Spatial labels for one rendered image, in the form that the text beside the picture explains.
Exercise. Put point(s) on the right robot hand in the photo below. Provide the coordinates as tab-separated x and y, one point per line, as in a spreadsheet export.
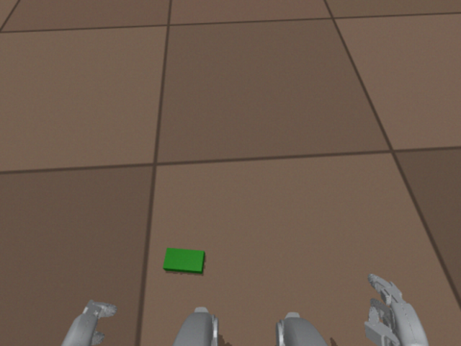
401	325

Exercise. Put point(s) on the left robot hand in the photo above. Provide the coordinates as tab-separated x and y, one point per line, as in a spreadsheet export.
82	331

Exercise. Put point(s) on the small box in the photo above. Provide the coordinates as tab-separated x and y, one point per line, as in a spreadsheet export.
184	260

